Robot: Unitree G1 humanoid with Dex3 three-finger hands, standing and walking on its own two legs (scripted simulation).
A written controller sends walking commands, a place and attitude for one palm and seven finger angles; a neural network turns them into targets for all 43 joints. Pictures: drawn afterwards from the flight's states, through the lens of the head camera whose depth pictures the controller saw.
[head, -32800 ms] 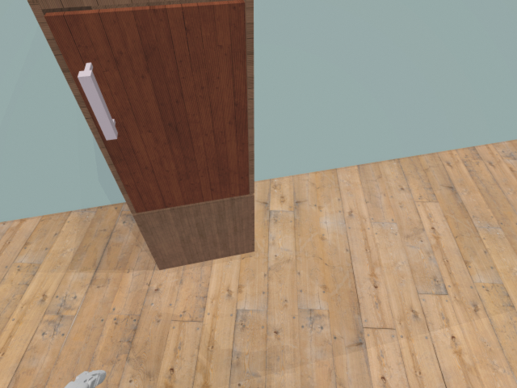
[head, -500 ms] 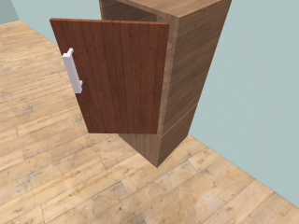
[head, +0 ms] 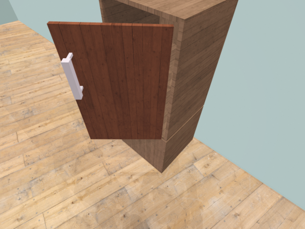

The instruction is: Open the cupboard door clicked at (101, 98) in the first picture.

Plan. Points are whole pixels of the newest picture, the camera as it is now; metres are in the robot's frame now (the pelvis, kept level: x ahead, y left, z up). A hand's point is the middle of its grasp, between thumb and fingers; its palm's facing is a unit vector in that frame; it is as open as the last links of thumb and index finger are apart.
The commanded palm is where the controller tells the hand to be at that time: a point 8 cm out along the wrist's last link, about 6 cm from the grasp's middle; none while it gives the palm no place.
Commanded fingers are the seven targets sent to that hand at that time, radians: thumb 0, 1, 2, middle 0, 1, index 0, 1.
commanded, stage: shuffle to correct the standing spot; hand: left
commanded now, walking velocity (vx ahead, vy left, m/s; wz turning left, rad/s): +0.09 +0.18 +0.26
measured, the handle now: (74, 76) +0.57 +0.31 +0.08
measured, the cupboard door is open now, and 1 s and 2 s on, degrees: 43 43 43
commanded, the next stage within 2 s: come to a stop and stand still in 0.14 s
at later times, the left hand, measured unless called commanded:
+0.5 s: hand out of the picture +0.03 +0.25 -0.18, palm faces +0.10 -0.98 -0.19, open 7.3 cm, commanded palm none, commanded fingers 0.00 0.90 0.90 -0.20 -0.30 -0.20 -0.30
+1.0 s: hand out of the picture +0.05 +0.21 -0.17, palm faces +0.03 -0.97 -0.25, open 7.3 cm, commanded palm none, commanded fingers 0.00 0.90 0.90 -0.20 -0.30 -0.20 -0.30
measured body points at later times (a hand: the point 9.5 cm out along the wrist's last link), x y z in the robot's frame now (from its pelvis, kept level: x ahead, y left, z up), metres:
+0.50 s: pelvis +0.03 +0.07 +0.00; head +0.04 +0.08 +0.45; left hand +0.03 +0.30 -0.17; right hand +0.08 -0.16 -0.15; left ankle +0.05 +0.12 -0.74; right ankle +0.02 -0.07 -0.69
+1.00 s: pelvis +0.03 +0.03 -0.01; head +0.03 +0.00 +0.44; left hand +0.05 +0.26 -0.15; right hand +0.04 -0.19 -0.18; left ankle +0.05 +0.12 -0.74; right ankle +0.01 -0.10 -0.74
